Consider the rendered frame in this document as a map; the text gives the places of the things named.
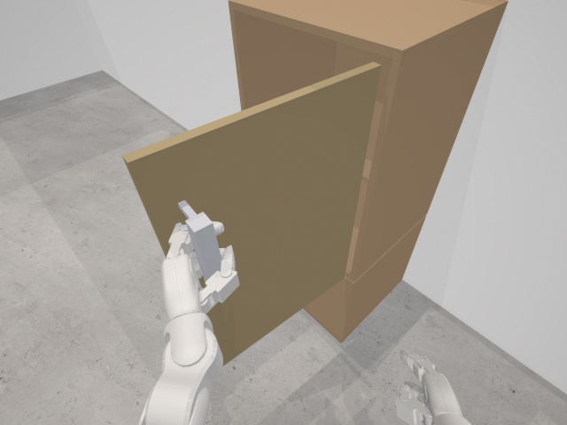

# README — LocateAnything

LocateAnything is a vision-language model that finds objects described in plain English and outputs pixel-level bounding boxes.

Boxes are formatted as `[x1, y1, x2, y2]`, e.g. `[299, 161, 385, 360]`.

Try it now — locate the left robot forearm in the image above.
[137, 313, 223, 425]

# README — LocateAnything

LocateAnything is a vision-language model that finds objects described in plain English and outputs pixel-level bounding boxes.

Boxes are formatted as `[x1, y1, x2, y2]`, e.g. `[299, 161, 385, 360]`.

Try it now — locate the cupboard door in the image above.
[122, 62, 382, 366]

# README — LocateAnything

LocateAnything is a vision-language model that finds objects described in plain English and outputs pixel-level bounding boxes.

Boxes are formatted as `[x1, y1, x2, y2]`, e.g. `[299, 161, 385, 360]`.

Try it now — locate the right robot hand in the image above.
[395, 350, 463, 425]

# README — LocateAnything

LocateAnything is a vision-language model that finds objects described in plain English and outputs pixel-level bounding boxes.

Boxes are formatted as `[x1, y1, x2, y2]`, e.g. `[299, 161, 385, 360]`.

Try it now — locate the handle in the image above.
[178, 200, 221, 282]

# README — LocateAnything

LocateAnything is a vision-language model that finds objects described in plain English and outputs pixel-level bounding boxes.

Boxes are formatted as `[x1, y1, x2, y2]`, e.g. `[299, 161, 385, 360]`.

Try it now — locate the left robot hand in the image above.
[161, 221, 239, 321]

